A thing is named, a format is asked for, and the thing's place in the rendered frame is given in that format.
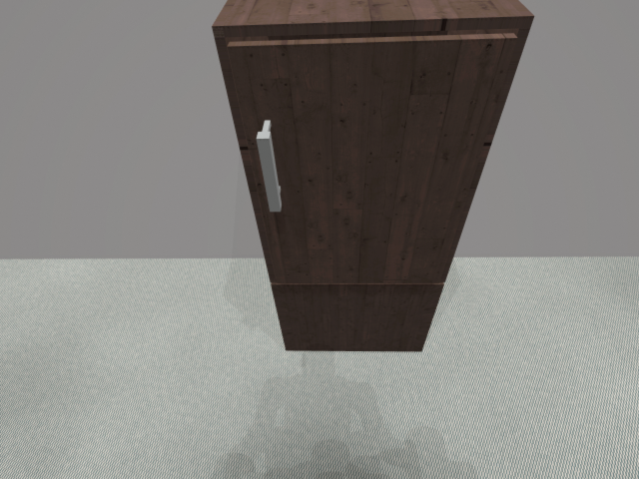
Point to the handle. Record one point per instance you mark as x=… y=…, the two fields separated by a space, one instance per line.
x=268 y=163

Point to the cupboard door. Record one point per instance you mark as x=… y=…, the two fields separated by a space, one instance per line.
x=376 y=142

